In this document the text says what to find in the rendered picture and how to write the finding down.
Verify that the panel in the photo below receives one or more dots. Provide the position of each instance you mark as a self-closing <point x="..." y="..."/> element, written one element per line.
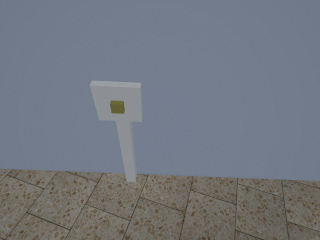
<point x="103" y="92"/>

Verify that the button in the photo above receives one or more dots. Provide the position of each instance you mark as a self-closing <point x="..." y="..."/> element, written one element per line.
<point x="117" y="107"/>

